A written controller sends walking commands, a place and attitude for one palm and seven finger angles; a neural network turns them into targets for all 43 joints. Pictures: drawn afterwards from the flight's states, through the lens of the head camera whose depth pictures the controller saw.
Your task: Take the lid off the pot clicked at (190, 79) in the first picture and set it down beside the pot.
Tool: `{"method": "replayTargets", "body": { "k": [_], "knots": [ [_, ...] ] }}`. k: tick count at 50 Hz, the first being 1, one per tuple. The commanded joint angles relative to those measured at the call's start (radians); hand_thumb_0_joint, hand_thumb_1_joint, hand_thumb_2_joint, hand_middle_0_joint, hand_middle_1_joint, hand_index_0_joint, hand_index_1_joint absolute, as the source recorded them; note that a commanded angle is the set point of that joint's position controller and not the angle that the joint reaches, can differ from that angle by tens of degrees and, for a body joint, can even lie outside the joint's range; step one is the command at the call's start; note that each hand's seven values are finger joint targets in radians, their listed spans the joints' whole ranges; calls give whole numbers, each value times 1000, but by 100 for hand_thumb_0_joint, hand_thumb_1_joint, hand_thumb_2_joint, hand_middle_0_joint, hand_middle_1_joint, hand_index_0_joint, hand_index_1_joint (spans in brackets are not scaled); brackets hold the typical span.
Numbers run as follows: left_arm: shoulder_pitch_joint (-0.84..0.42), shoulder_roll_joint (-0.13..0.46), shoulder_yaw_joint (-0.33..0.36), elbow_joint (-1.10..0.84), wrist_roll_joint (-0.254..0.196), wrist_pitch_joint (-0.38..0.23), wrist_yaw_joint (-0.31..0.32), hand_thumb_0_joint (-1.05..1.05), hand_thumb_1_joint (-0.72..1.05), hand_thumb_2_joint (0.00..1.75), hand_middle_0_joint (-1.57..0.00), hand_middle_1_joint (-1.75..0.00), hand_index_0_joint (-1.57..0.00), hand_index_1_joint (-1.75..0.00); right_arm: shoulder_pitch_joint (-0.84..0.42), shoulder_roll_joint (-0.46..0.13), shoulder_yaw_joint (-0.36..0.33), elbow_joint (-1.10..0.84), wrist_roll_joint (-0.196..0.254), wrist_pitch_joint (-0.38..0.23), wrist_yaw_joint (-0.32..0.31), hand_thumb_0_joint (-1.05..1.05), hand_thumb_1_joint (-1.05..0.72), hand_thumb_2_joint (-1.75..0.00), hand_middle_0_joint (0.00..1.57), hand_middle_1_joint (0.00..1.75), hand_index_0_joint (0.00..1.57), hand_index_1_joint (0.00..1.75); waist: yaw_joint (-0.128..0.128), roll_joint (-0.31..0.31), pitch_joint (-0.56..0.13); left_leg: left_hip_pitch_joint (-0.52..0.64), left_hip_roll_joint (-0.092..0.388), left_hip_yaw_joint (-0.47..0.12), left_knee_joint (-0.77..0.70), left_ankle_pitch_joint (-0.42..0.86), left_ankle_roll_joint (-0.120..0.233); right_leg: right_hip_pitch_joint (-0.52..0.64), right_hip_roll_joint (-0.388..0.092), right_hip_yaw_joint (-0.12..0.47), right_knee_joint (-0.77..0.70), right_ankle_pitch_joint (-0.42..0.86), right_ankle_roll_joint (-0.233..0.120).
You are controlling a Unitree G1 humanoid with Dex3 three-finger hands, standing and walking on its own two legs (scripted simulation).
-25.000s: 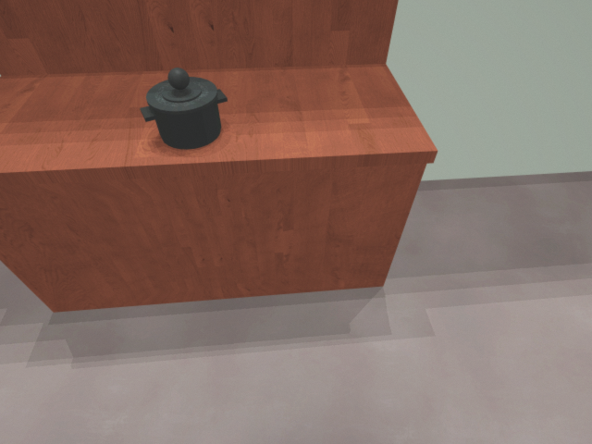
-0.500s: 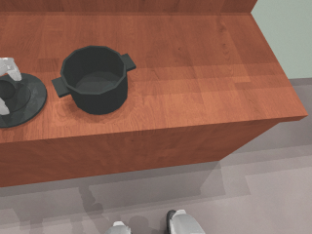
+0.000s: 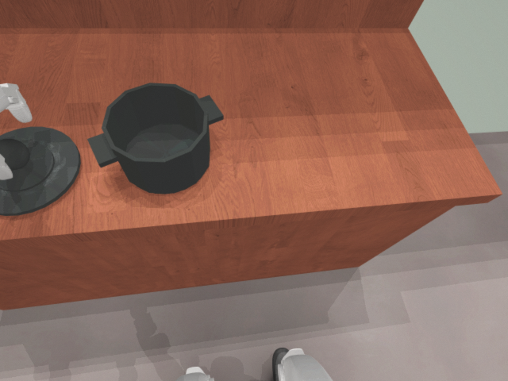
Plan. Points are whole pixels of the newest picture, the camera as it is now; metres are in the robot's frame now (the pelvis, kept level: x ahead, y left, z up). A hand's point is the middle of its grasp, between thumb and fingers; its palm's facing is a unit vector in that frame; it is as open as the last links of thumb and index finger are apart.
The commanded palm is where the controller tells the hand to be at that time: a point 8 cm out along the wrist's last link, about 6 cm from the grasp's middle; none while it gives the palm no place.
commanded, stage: raise the empty hand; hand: left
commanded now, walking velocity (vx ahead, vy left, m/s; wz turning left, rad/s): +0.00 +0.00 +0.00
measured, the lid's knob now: (10, 154) +0.48 +0.35 +0.01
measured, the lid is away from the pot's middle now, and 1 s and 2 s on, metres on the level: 0.23 0.23 0.23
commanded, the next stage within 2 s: draw the hand back to the body in 0.98 s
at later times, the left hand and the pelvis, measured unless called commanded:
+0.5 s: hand out of the picture +0.46 +0.36 +0.12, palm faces -0.43 -0.13 -0.89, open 10.9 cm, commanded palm +0.49 +0.35 +0.17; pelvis +0.01 +0.01 +0.01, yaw +1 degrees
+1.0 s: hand out of the picture +0.46 +0.36 +0.16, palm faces -0.40 -0.12 -0.91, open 10.9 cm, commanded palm +0.49 +0.35 +0.21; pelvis +0.01 +0.01 +0.02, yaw +2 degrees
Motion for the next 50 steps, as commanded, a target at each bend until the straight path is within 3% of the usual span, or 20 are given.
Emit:
{"method": "replayTargets", "body": {
  "k": [1,4,7,10,14,17,19,22,27,30,32,33,34,35,36,40,42,45,48,50],
  "knots": [
    [-410,354,83,-218,-27,-6,26,0,15,30,-26,-102,-26,-102,154,-199,-64,-30,-3,-3,-20,0,-90,-90,20,30,20,30,15,181,-464,364,-22,-24,-84,670,5,232,78,-59,-29,261,-80],
    [-396,344,72,-181,-33,0,18,0,15,30,-26,-102,-26,-102,147,-198,-61,-32,2,-5,-20,0,-90,-90,20,30,20,30,12,136,-421,331,-25,-19,-93,632,11,246,77,-61,-42,261,-77],
    [-431,339,66,-235,-30,-3,12,0,15,30,-26,-102,-26,-102,148,-197,-67,-27,1,-5,-17,0,-90,-90,20,30,20,30,21,204,-454,404,-20,-29,-102,695,1,236,76,-63,-50,263,-82],
    [-420,353,84,-247,-40,-6,7,0,15,30,-26,-102,-26,-102,142,-197,-68,-30,1,-7,-17,0,-90,-90,20,30,20,30,31,191,-476,421,-20,-30,-110,744,2,273,73,-60,-57,309,-83],
    [-406,345,78,-225,-51,8,-4,0,15,30,-26,-102,-26,-102,134,-199,-67,-29,4,-5,-15,0,-90,-90,20,30,20,30,29,142,-426,395,-24,-23,-130,694,11,301,70,-61,-80,315,-79],
    [-412,307,51,-247,-50,9,-11,0,15,30,-26,-102,-26,-102,128,-194,-73,-28,3,-6,-10,0,-90,-90,20,30,20,30,33,185,-429,451,-23,-26,-137,748,4,289,70,-64,-92,315,-82],
    [-393,343,80,-235,-60,11,-15,0,15,30,-26,-102,-26,-102,123,-200,-71,-33,6,-6,-10,0,-90,-90,20,30,20,30,39,121,-421,413,-26,-23,-146,699,14,333,66,-60,-96,327,-79],
    [-423,360,96,-291,-60,6,-15,0,15,30,-26,-102,-26,-102,116,-197,-76,-35,3,-4,-8,0,-90,-90,20,30,20,30,51,173,-449,473,-23,-35,-157,784,6,351,63,-61,-104,361,-84],
    [-413,290,34,-237,-74,23,-33,0,15,30,-26,-102,-26,-102,101,-199,-73,-33,8,-5,-3,0,-90,-90,20,30,20,30,38,126,-360,443,-25,-27,-183,697,11,335,61,-67,-133,317,-80],
    [-459,321,54,-315,-73,18,-33,0,15,30,-26,-102,-26,-102,93,-201,-77,-38,4,-7,-4,0,-90,-90,20,30,20,30,49,162,-421,488,-24,-33,-191,747,9,372,56,-60,-134,352,-86],
    [-449,268,15,-260,-73,25,-38,0,15,30,-26,-102,-26,-102,97,-193,-75,-33,6,-10,-5,0,-90,-90,20,30,20,30,33,147,-384,491,-23,-32,-194,729,8,343,60,-66,-147,321,-80],
    [-452,271,10,-237,-79,29,-43,0,15,30,-26,-102,-26,-102,94,-199,-71,-30,9,-14,-4,0,-90,-90,20,30,20,30,33,115,-346,461,-22,-31,-204,672,11,344,60,-68,-152,301,-80],
    [-473,299,28,-267,-81,30,-43,0,15,30,-26,-102,-26,-102,95,-202,-72,-31,10,-14,-4,0,-90,-90,20,30,20,30,38,115,-368,462,-23,-28,-212,652,16,372,56,-63,-155,307,-80],
    [-490,327,47,-296,-76,26,-38,0,15,30,-26,-102,-26,-102,88,-204,-72,-36,7,-14,-3,0,-90,-90,20,30,20,30,50,170,-389,486,-24,-34,-212,698,9,376,53,-61,-151,321,-88],
    [-521,293,17,-330,-70,29,-38,0,15,30,-26,-102,-26,-102,92,-196,-74,-36,4,-15,-2,0,-90,-90,20,30,20,30,42,196,-416,529,-22,-43,-218,736,-2,369,58,-65,-155,317,-86],
    [-475,303,35,-260,-80,37,-42,0,15,30,-26,-102,-26,-102,88,-200,-71,-38,8,-23,1,0,-90,-90,20,30,20,30,47,126,-369,498,-24,-41,-228,720,7,391,53,-63,-172,333,-84],
    [-517,232,-35,-241,-73,54,-50,0,15,30,-26,-102,-26,-102,86,-197,-69,-33,10,-24,3,0,-90,-90,20,30,20,30,34,132,-322,488,-22,-41,-247,665,3,364,56,-69,-187,291,-84],
    [-536,289,15,-303,-69,49,-47,0,15,30,-26,-102,-26,-102,92,-200,-75,-37,4,-32,6,0,-90,-90,20,30,20,30,50,154,-389,549,-19,-52,-244,751,-2,397,54,-65,-184,326,-87],
    [-485,207,-45,-193,-76,63,-60,0,15,30,-26,-102,-26,-102,87,-199,-70,-35,9,-31,10,0,-90,-90,20,30,20,30,36,86,-300,478,-23,-42,-260,652,4,374,56,-70,-196,287,-82],
    [-521,221,-40,-238,-70,62,-57,0,15,30,-26,-102,-26,-102,82,-203,-73,-38,7,-29,13,0,-90,-90,20,30,20,30,45,131,-311,493,-22,-44,-268,666,-1,375,52,-66,-193,286,-90]
  ]
}}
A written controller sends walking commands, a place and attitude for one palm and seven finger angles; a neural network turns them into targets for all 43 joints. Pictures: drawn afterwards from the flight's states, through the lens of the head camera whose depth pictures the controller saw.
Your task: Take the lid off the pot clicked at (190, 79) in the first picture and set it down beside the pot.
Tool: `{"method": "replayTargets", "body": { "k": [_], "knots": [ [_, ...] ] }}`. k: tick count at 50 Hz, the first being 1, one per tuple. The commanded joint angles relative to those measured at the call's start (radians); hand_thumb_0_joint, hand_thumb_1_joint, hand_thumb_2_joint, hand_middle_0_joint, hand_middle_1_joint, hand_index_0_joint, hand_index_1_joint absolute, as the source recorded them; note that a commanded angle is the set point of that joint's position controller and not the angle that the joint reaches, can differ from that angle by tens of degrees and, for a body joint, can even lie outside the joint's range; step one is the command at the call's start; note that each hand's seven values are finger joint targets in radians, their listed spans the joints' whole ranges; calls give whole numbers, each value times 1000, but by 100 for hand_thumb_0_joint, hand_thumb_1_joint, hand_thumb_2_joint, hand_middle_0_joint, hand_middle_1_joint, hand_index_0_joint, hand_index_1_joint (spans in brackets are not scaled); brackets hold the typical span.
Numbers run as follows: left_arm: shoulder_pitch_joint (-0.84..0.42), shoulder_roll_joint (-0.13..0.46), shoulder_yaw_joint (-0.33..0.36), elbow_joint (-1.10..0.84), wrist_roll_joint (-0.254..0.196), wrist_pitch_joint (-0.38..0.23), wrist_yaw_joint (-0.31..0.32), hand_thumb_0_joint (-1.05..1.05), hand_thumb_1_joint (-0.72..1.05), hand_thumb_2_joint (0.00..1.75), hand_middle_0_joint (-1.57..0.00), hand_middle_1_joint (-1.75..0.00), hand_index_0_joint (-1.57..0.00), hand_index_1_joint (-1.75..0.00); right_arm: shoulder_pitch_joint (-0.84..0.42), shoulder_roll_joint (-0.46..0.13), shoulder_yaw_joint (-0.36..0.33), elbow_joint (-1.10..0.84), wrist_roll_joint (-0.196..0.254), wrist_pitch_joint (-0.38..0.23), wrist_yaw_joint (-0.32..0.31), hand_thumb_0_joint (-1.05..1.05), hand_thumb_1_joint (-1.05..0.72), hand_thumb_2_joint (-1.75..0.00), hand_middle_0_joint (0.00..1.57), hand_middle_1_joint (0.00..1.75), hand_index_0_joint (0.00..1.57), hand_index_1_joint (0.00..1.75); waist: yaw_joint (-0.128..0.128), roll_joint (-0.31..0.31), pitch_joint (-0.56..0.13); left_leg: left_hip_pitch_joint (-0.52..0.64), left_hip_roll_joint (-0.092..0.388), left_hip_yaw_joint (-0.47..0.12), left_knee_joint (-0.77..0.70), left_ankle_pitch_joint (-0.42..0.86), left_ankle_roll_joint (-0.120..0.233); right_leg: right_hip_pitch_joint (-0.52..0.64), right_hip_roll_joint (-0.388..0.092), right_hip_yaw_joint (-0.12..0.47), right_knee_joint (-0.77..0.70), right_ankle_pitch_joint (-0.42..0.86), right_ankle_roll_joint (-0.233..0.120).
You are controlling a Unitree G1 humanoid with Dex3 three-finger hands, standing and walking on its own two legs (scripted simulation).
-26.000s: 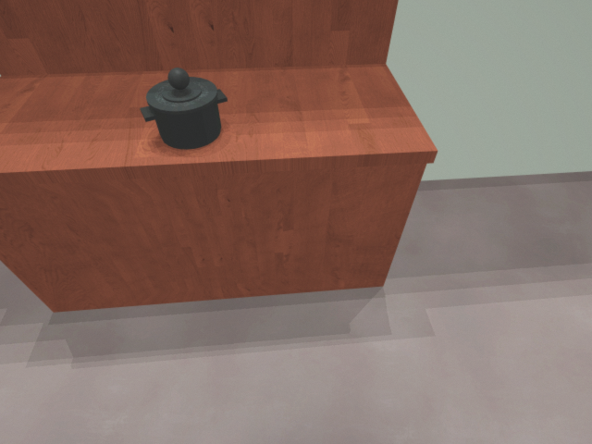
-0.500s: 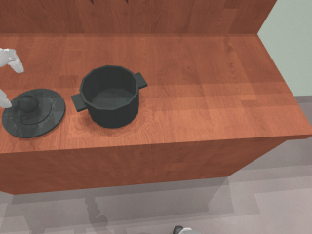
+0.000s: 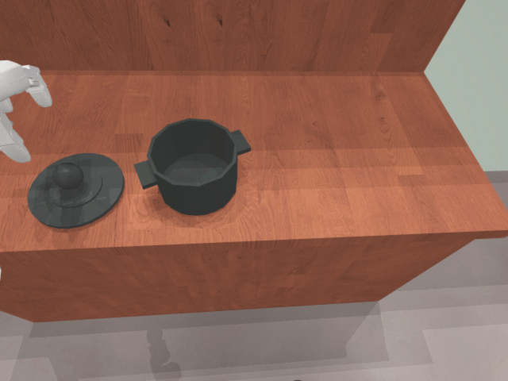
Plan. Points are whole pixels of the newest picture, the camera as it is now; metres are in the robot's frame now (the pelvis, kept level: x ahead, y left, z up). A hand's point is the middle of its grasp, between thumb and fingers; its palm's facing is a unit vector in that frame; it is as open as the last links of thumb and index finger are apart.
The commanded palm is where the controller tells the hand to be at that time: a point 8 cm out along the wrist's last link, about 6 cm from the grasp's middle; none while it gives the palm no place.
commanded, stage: draw the hand back to the body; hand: left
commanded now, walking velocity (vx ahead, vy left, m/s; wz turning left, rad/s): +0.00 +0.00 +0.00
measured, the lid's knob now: (68, 175) +0.48 +0.33 -0.01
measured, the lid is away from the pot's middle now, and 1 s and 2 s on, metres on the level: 0.23 0.23 0.23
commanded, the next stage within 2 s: none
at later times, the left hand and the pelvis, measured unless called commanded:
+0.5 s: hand (14, 143) +0.43 +0.32 +0.13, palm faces -0.37 -0.07 -0.93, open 10.9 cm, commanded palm +0.41 +0.31 +0.19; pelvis +0.01 -0.01 +0.01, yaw +1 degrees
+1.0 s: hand (39, 144) +0.38 +0.25 +0.18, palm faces +0.44 -0.85 -0.30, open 10.2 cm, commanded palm +0.32 +0.28 +0.19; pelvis +0.01 -0.04 +0.01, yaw +1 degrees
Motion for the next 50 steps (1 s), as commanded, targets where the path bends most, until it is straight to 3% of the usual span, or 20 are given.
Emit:
{"method": "replayTargets", "body": {
  "k": [1,5,10,12,17,19,23,25,28,29,30,31,32,35,37,39,40,43,47,50],
  "knots": [
    [-460,236,38,-195,-4,1,39,0,15,30,-26,-102,-26,-102,103,-186,-59,-54,-7,-7,-12,0,-90,-90,20,30,20,30,-16,130,-352,262,14,-47,-62,609,-22,115,88,-61,9,221,-77],
    [-446,322,123,-233,-4,-11,52,0,15,30,-26,-102,-26,-102,105,-185,-63,-65,-12,-12,-15,0,-90,-90,20,30,20,30,3,121,-419,287,13,-53,-61,684,-20,174,82,-52,10,284,-77],
    [-306,329,177,-272,-10,-17,69,0,15,30,-26,-102,-26,-102,71,-174,-69,-102,-15,-6,5,0,-90,-90,20,30,20,30,35,119,-410,303,11,-61,-71,771,-27,217,76,-55,10,325,-80],
    [-275,282,152,-299,-16,-13,66,0,15,30,-26,-102,-26,-102,49,-167,-70,-113,-18,-1,13,0,-90,-90,20,30,20,30,32,117,-389,304,11,-57,-77,748,-22,215,74,-56,-2,315,-75],
    [-227,305,199,-431,-40,-14,72,0,15,30,-26,-102,-26,-102,12,-161,-73,-141,-20,4,23,0,-90,-90,20,30,20,30,41,135,-401,350,10,-66,-90,787,-16,241,70,-57,-11,322,-74],
    [-135,323,235,-406,-55,-11,75,0,15,30,-26,-102,-26,-102,-4,-163,-69,-149,-19,1,25,0,-90,-90,20,30,20,30,52,82,-381,316,4,-58,-94,736,-4,276,66,-56,-11,333,-73],
    [-143,238,169,-514,-71,1,66,0,15,30,-26,-102,-26,-102,-45,-154,-71,-163,-16,0,33,0,-90,-90,20,30,20,30,46,116,-360,342,7,-60,-108,724,-6,260,64,-60,-22,312,-75],
    [-109,278,217,-567,-77,-2,68,0,15,30,-26,-102,-26,-102,-60,-157,-71,-174,-17,-5,34,0,-90,-90,20,30,20,30,56,106,-383,362,8,-65,-105,767,-4,280,61,-58,-20,335,-75],
    [-25,244,214,-557,-94,8,66,0,15,30,-26,-102,-26,-102,-86,-150,-64,-182,-18,-11,38,0,-90,-90,20,30,20,30,63,83,-346,343,4,-63,-110,732,-2,288,60,-65,-24,329,-73],
    [-35,-104,269,-582,-699,-12,222,0,15,30,-26,-102,-26,-102,71,-78,-58,-219,-5,-49,14,0,-90,-90,20,30,20,30,8,35,-220,452,65,-37,-121,621,-49,231,42,-83,-29,220,-92],
    [28,-130,225,-600,-759,-17,291,0,15,30,-26,-102,-26,-102,9,-104,-42,-208,-4,-79,4,0,-90,-90,20,30,20,30,28,27,-209,496,88,-75,-151,554,-43,207,43,-65,-47,162,-90],
    [60,-102,290,-599,-845,-12,349,0,15,30,-26,-102,-26,-102,-9,-113,-42,-205,-13,-100,-7,0,-90,-90,20,30,20,30,45,-23,-222,463,85,-55,-163,504,-39,258,33,-56,-59,158,-86],
    [47,-58,336,-603,-886,-8,395,0,15,30,-26,-102,-26,-102,-24,-128,-37,-190,-18,-115,-15,0,-90,-90,20,30,20,30,58,-38,-217,419,77,-44,-167,483,-37,297,31,-49,-55,185,-88],
    [-57,14,425,-721,-922,-23,483,0,17,32,-26,-101,-26,-101,-43,-134,-31,-153,-39,-171,-25,0,-90,-90,20,30,20,30,71,105,-247,425,70,-32,-179,531,-56,349,20,-42,-47,250,-88],
    [37,-15,453,-803,-935,-30,516,0,21,35,-26,-97,-26,-97,-54,-113,-29,-161,-48,-210,-18,0,-90,-90,20,30,20,30,94,202,-283,458,71,-34,-172,651,-68,402,19,-47,-39,314,-90],
    [190,-83,446,-781,-960,-14,530,0,25,38,-25,-93,-25,-93,-61,-109,-31,-155,-52,-228,-10,0,-90,-90,20,30,20,30,102,120,-232,418,73,-23,-172,680,-64,433,22,-53,-36,362,-83],
    [211,-62,471,-817,-968,-18,536,0,26,39,-25,-92,-25,-92,-65,-118,-33,-148,-54,-235,-7,0,-90,-90,20,30,20,30,104,73,-222,404,77,-24,-177,677,-60,454,20,-56,-36,381,-82],
    [276,-111,457,-933,-983,-20,541,0,32,44,-25,-86,-25,-86,-93,-106,-34,-159,-55,-262,0,0,-90,-90,20,30,20,30,111,113,-228,412,73,-16,-181,706,-55,474,20,-56,-37,412,-78],
    [389,-144,465,-919,-994,-3,546,0,40,50,-24,-79,-24,-79,-101,-111,-43,-144,-55,-270,2,0,-90,-90,20,30,20,30,107,42,-173,374,64,-3,-192,612,-48,477,24,-60,-48,402,-73],
    [408,-135,475,-1017,-997,-11,553,0,45,54,-24,-73,-24,-73,-130,-108,-43,-143,-53,-284,0,0,-90,-90,20,30,20,30,107,74,-185,397,54,4,-193,566,-39,488,20,-53,-54,392,-71]
  ]
}}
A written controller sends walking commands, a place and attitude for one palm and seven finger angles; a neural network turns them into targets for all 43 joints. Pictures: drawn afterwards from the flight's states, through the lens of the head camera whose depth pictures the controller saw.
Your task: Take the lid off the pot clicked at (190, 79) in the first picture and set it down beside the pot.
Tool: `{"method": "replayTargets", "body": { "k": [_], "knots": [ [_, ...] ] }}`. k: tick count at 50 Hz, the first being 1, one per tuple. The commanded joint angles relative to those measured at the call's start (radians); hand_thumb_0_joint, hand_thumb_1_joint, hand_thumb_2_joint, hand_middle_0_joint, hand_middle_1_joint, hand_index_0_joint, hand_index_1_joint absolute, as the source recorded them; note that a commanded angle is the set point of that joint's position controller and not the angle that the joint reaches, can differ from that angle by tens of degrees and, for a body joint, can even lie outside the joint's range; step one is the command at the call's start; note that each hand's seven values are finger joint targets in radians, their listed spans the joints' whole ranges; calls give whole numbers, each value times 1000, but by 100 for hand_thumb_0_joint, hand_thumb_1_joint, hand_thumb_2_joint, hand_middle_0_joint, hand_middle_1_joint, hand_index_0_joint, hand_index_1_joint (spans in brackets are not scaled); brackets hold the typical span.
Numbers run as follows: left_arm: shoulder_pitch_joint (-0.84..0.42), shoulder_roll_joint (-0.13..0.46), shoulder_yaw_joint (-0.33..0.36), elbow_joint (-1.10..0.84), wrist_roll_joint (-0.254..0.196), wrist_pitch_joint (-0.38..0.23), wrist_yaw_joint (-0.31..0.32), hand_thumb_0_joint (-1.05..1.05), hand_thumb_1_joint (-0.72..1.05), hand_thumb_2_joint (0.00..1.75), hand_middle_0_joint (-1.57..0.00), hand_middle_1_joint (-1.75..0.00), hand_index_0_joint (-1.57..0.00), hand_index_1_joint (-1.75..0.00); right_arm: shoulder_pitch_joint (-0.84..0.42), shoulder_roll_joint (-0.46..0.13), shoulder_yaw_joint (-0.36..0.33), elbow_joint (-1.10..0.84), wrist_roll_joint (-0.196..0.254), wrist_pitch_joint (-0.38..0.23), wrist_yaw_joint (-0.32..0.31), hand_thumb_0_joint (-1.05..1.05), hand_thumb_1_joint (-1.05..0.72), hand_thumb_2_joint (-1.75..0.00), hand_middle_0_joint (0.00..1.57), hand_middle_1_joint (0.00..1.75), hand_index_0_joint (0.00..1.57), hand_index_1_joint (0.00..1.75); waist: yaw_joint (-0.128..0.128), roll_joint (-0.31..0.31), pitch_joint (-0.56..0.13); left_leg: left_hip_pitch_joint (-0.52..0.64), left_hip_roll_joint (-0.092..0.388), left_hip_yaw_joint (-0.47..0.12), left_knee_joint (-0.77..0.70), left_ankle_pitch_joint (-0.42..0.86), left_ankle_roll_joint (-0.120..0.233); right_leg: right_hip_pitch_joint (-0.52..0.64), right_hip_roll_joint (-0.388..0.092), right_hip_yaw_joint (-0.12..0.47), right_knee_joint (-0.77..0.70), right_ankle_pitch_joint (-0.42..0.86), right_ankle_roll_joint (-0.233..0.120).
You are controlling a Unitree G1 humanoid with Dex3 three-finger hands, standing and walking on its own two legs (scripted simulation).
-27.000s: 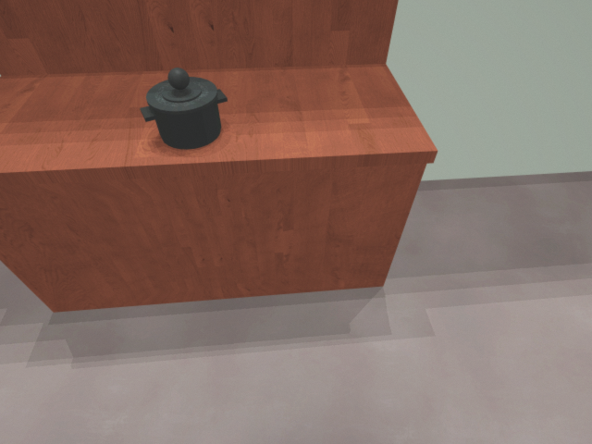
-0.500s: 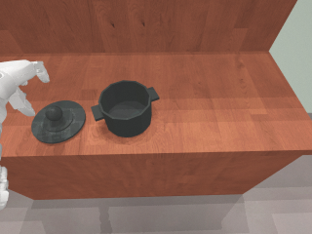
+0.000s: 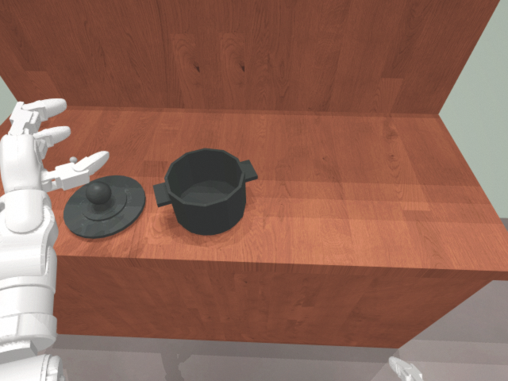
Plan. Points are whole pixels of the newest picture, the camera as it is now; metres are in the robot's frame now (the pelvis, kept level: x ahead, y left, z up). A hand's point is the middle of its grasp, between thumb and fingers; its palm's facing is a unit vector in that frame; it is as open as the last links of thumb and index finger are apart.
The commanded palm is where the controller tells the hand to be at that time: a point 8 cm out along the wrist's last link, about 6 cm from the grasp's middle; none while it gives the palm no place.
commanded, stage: draw the hand back to the body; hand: left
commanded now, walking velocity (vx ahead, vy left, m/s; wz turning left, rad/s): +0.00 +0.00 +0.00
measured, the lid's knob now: (98, 192) +0.47 +0.36 -0.02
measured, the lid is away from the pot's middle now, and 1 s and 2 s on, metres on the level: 0.23 0.23 0.23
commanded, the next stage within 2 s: step back with the hand held close in 1.34 s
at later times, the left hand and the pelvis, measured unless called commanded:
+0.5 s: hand (62, 218) +0.27 +0.26 +0.17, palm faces +0.46 -0.84 -0.29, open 7.9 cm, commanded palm +0.22 +0.29 +0.17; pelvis -0.03 -0.02 +0.00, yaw +0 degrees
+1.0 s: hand (44, 290) +0.19 +0.24 +0.16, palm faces +0.43 -0.84 -0.34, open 7.4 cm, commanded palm +0.12 +0.27 +0.17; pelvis -0.03 -0.01 +0.00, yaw +0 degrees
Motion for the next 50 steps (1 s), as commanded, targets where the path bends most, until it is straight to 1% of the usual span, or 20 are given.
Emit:
{"method": "replayTargets", "body": {
  "k": [1,4,7,9,10,14,15,18,19,20,24,32,36,38,40,41,43,46,48,50],
  "knots": [
    [-302,261,71,-287,-14,-69,26,0,47,56,-24,-72,-24,-72,-66,-134,-45,-116,4,-53,-16,0,-90,-90,20,30,20,30,2,56,-274,41,10,20,-36,503,23,183,-4,-32,12,391,-57],
    [-212,261,94,-289,-24,-65,32,0,53,60,-23,-66,-23,-66,-83,-136,-49,-113,6,-55,-18,0,-90,-90,20,30,20,30,14,-17,-256,22,7,23,-38,446,32,197,-8,-34,11,389,-55],
    [-202,266,103,-359,-29,-77,36,0,58,65,-23,-61,-23,-61,-107,-129,-46,-115,7,-66,-18,0,-90,-90,20,30,20,30,17,30,-252,33,1,22,-49,417,32,202,-9,-28,-1,367,-55],
    [-165,223,74,-348,-34,-71,36,0,62,68,-22,-57,-22,-57,-121,-125,-45,-115,10,-71,-19,0,-90,-90,20,30,20,30,16,2,-219,31,-1,26,-54,384,35,182,-6,-30,-9,338,-51],
    [-163,245,91,-365,-33,-76,38,0,64,69,-22,-55,-22,-55,-123,-127,-45,-110,12,-74,-18,0,-90,-90,20,30,20,30,15,21,-200,27,-1,22,-58,362,33,175,-8,-27,-14,315,-53],
    [-95,233,105,-438,-40,-85,42,0,71,75,-22,-48,-22,-48,-154,-116,-39,-126,9,-89,-17,0,-90,-90,20,30,20,30,31,21,-210,39,-3,22,-69,340,35,180,-7,-27,-17,284,-51],
    [-92,232,101,-455,-42,-89,41,0,73,77,-21,-46,-21,-46,-159,-116,-37,-123,9,-92,-16,0,-90,-90,20,30,20,30,26,25,-198,39,-3,20,-71,328,31,173,-6,-25,-21,269,-51],
    [-35,181,78,-422,-49,-79,39,0,79,81,-21,-41,-21,-41,-175,-109,-34,-129,10,-94,-19,0,-90,-90,20,30,20,30,27,-7,-146,19,-5,25,-83,275,33,145,-3,-25,-35,216,-47],
    [-30,185,84,-440,-51,-81,39,0,81,83,-21,-39,-21,-39,-184,-108,-34,-132,11,-96,-20,0,-90,-90,20,30,20,30,30,-11,-141,23,-3,24,-83,263,33,139,-3,-24,-38,198,-47],
    [-43,204,94,-500,-50,-91,40,0,83,84,-21,-37,-21,-37,-187,-107,-33,-136,11,-102,-19,0,-90,-90,20,30,20,30,28,27,-155,34,-6,20,-85,257,31,145,-7,-20,-40,191,-48],
    [39,157,80,-529,-55,-90,40,0,90,90,-20,-30,-20,-30,-208,-95,-27,-145,5,-116,-20,0,-90,-90,20,30,20,30,37,3,-150,38,-6,22,-88,254,31,144,-4,-21,-45,178,-47],
    [198,134,98,-649,-59,-100,45,0,90,90,-20,-30,-20,-30,-229,-84,-29,-155,-3,-145,-20,0,-90,-90,20,30,20,30,49,27,-141,46,-8,21,-93,227,30,144,-4,-13,-60,138,-46],
    [276,97,81,-692,-61,-101,41,0,90,90,-20,-30,-20,-30,-239,-81,-31,-157,-4,-155,-20,0,-90,-90,20,30,20,30,45,-6,-108,38,-7,23,-98,207,30,126,-2,-9,-70,108,-42],
    [303,94,77,-741,-61,-103,43,0,90,90,-20,-30,-20,-30,-245,-79,-31,-161,-6,-163,-21,0,-90,-90,20,30,20,30,50,28,-104,45,-6,22,-92,198,31,119,-7,-7,-75,93,-43],
    [360,111,98,-787,-58,-108,46,0,90,90,-20,-30,-20,-30,-241,-81,-34,-160,-8,-172,-19,0,-90,-90,20,30,20,30,51,26,-106,49,-3,18,-88,209,29,123,-7,-6,-70,102,-44],
    [383,93,89,-819,-56,-111,46,0,90,90,-20,-30,-20,-30,-240,-76,-33,-165,-11,-176,-18,0,-90,-90,20,30,20,30,55,45,-130,53,-6,19,-94,222,27,138,-5,-8,-63,113,-46],
    [463,73,80,-815,-57,-104,45,0,90,90,-20,-30,-20,-30,-239,-77,-34,-166,-13,-180,-16,0,-90,-90,20,30,20,30,59,8,-101,37,-1,16,-91,228,26,131,-5,-13,-59,120,-45],
    [490,52,56,-874,-52,-103,39,0,90,90,-20,-30,-20,-30,-241,-74,-33,-173,-13,-183,-14,0,-90,-90,20,30,20,30,52,29,-72,28,-3,15,-94,208,24,111,-3,-10,-64,94,-44],
    [564,60,76,-889,-55,-102,42,0,90,90,-20,-30,-20,-30,-238,-74,-35,-176,-16,-186,-16,0,-90,-90,20,30,20,30,60,1,-70,21,-1,10,-89,206,26,116,-6,-11,-63,92,-44],
    [610,68,79,-949,-52,-106,40,0,90,90,-20,-30,-20,-30,-238,-73,-36,-181,-16,-190,-13,0,-90,-90,20,30,20,30,60,18,-67,22,0,6,-84,214,23,116,-7,-9,-58,96,-46]
  ]
}}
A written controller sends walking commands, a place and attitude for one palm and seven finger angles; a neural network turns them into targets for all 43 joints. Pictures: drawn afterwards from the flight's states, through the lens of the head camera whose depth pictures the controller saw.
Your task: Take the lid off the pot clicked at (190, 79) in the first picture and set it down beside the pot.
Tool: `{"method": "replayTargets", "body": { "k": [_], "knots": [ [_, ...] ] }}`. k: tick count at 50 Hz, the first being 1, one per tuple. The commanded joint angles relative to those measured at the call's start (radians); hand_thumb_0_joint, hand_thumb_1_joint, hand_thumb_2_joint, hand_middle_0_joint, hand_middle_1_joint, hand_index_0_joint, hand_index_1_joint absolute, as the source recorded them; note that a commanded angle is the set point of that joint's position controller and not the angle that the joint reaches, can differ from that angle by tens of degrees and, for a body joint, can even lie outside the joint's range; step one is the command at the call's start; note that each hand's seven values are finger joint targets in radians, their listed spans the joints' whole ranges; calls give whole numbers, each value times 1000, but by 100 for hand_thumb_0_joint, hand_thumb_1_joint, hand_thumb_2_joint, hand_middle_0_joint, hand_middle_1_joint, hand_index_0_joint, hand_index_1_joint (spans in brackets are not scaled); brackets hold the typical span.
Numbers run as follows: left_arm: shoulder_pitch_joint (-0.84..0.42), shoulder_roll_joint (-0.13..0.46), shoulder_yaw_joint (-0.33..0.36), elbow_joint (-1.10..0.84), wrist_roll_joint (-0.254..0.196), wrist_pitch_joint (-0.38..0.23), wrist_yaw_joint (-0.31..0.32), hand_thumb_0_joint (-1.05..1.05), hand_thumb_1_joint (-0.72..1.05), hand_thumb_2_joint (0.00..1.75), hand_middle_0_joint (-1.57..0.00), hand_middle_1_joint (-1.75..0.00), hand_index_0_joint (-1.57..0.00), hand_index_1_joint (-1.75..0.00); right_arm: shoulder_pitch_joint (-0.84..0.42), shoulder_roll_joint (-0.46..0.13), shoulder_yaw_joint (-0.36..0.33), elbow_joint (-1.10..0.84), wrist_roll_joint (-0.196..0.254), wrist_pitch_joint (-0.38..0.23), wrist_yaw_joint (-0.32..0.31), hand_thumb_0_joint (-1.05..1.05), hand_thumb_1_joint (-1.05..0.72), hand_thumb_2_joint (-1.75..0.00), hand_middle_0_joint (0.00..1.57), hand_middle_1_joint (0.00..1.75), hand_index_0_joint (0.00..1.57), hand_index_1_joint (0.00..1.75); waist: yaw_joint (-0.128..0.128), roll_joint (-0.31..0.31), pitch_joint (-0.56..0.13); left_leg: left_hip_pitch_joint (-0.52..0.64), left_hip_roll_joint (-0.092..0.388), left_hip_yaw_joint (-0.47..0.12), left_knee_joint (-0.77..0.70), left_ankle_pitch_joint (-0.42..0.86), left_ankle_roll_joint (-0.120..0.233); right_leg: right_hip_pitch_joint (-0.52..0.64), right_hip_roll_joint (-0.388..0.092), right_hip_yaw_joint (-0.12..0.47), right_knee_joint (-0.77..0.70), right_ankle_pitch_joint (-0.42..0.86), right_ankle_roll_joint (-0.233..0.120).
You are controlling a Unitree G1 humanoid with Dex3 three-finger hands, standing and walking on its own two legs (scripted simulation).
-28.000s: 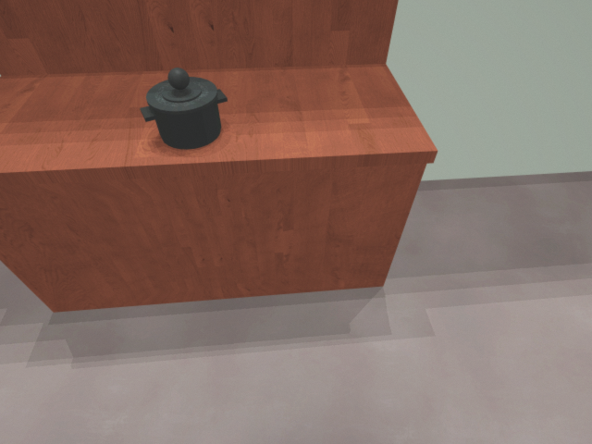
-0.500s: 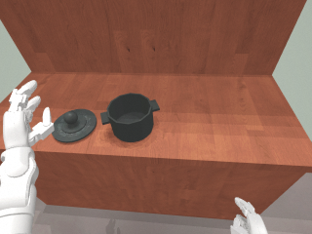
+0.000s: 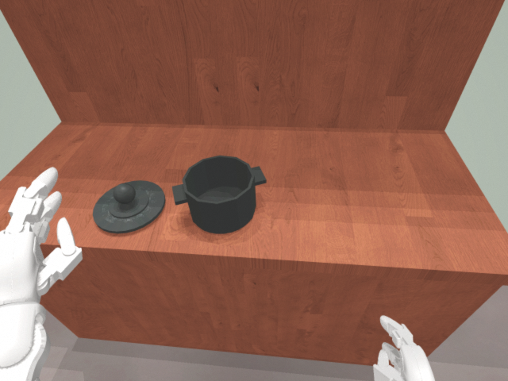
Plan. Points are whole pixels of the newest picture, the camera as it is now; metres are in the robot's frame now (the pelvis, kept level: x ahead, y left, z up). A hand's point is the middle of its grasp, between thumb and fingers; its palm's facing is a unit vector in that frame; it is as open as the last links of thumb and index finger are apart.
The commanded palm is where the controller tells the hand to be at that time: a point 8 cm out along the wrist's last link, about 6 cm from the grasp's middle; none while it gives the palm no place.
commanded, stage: draw the hand back to the body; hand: left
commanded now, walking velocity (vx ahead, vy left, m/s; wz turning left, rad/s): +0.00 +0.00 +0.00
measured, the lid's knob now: (124, 193) +0.50 +0.38 -0.03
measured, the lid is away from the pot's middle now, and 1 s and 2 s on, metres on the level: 0.23 0.23 0.23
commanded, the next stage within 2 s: step back with the hand held close in 0.34 s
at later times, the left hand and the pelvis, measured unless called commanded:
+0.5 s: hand (59, 273) +0.19 +0.26 +0.16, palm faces +0.41 -0.82 -0.39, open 7.4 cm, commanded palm +0.14 +0.29 +0.17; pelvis +0.01 +0.01 +0.00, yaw +0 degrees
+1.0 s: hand (38, 301) +0.16 +0.27 +0.15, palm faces +0.35 -0.81 -0.47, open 7.4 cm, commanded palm +0.09 +0.31 +0.17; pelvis -0.03 +0.03 -0.02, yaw +0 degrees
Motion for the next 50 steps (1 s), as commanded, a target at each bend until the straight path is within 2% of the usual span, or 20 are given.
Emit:
{"method": "replayTargets", "body": {
  "k": [1,9,10,15,18,20,22,23,24,25,26,28,30,33,35,36,40,44,47,50],
  "knots": [
    [-56,196,111,-305,0,-73,18,0,90,90,-20,-30,-20,-30,-153,-89,-29,-181,-1,-65,-6,0,-90,-90,20,30,20,30,5,2,-91,-61,-8,10,-69,167,42,52,-11,-7,-63,65,-26],
    [117,155,83,-384,6,-58,19,0,90,90,-20,-30,-20,-30,-155,-77,-28,-199,-3,-69,-8,0,-90,-90,20,30,20,30,10,-14,-39,-85,-4,1,-59,139,39,25,-8,-10,-63,27,-28],
    [90,181,96,-413,7,-62,22,0,90,90,-20,-30,-20,-30,-153,-81,-29,-198,0,-70,-9,0,-90,-90,20,30,20,30,3,-9,-36,-87,-5,-1,-59,123,37,21,-6,-8,-62,16,-28],
    [73,178,94,-420,14,-54,31,0,90,90,-20,-30,-20,-30,-147,-80,-26,-194,-4,-76,-17,0,-90,-90,20,30,20,30,4,2,-43,-76,-5,-9,-55,131,37,20,-4,-8,-54,18,-30],
    [111,144,71,-390,12,-44,26,0,90,90,-20,-30,-20,-30,-150,-79,-27,-196,-6,-69,-17,0,-90,-90,20,30,20,30,7,-36,-33,-87,-5,-5,-57,149,39,23,-5,-12,-53,33,-27],
    [84,181,95,-435,14,-47,27,0,90,90,-20,-30,-20,-30,-152,-80,-27,-198,-6,-72,-15,0,-90,-90,20,30,20,30,6,-15,-51,-81,-6,-9,-53,151,37,33,-4,-7,-48,39,-29],
    [115,168,94,-429,16,-45,30,0,90,90,-20,-30,-20,-30,-149,-74,-25,-197,-10,-76,-14,0,-90,-90,20,30,20,30,14,14,-71,-72,-6,-5,-49,195,35,48,-5,-11,-38,78,-32],
    [-74,315,258,-523,2,-107,35,0,90,90,-20,-30,-20,-30,-115,-99,-23,-226,-2,-40,-13,0,-90,-90,20,30,20,30,-13,-41,57,-148,10,-5,-41,103,55,-51,-47,104,-81,153,-20],
    [15,250,218,-401,7,-116,28,0,90,90,-20,-30,-20,-30,-108,-81,-28,-199,-7,-23,-13,0,-90,-90,20,30,20,30,-23,-126,69,-165,13,-22,-24,78,55,-58,-67,105,-85,148,-21],
    [33,243,214,-397,8,-123,20,0,90,90,-20,-30,-20,-30,-114,-86,-31,-209,-5,-12,-8,0,-90,-90,20,30,20,30,-24,-136,59,-158,12,-22,-25,65,54,-67,-72,116,-85,140,-23],
    [88,186,166,-376,11,-129,11,0,90,90,-20,-30,-20,-30,-119,-84,-35,-213,-8,-5,-7,0,-90,-90,20,30,20,30,-30,-141,23,-156,13,-16,-17,88,59,-43,-76,107,-71,159,-15],
    [179,151,137,-384,12,-135,1,0,90,90,-20,-30,-20,-30,-114,-96,-50,-228,-9,12,0,0,-90,-90,20,30,20,30,-29,-99,-55,-152,25,-14,-6,181,64,9,-90,88,-22,265,-6],
    [233,166,149,-424,15,-147,-1,0,90,90,-20,-30,-20,-30,-122,-97,-56,-241,-8,27,6,0,-90,-90,20,30,20,30,-29,-49,-115,-151,39,-18,-5,268,63,39,-97,71,20,328,-3],
    [306,195,181,-504,23,-168,2,0,90,90,-20,-30,-20,-30,-116,-95,-70,-267,-7,44,11,0,-90,-90,20,30,20,30,-31,-46,-200,-147,57,-34,20,411,66,67,-100,48,77,410,2],
    [325,247,226,-544,23,-178,15,0,90,90,-20,-30,-20,-30,-123,-92,-73,-276,-3,50,9,0,-90,-90,20,30,20,30,-32,-15,-223,-161,70,-55,20,440,64,67,-101,47,108,397,3],
    [344,219,207,-551,20,-182,15,0,90,90,-20,-30,-20,-30,-117,-81,-70,-282,-1,52,7,0,-90,-90,20,30,20,30,-34,-6,-217,-173,73,-55,21,439,63,57,-97,37,118,369,5],
    [333,251,235,-601,15,-191,26,0,90,90,-20,-30,-20,-30,-105,-91,-81,-287,4,45,1,0,-90,-90,20,30,20,30,-35,56,-185,-231,105,-92,6,434,70,19,-82,21,179,248,11],
    [318,211,212,-564,9,-186,29,0,90,90,-20,-30,-20,-30,-83,-94,-82,-277,0,27,-1,0,-90,-90,20,30,20,30,-36,87,-111,-323,149,-111,-17,333,88,-32,-72,14,246,33,13],
    [283,193,192,-536,11,-178,30,0,90,90,-20,-30,-20,-30,-75,-98,-80,-268,2,15,-2,0,-90,-90,20,30,20,30,-41,39,-76,-388,146,-109,0,197,88,-32,-79,26,235,42,9],
    [248,206,193,-525,17,-173,34,0,90,90,-20,-30,-20,-30,-62,-96,-82,-268,7,14,-3,0,-90,-90,20,30,20,30,-49,-61,-66,-426,81,-78,64,-46,68,-49,-117,88,165,103,-15]
  ]
}}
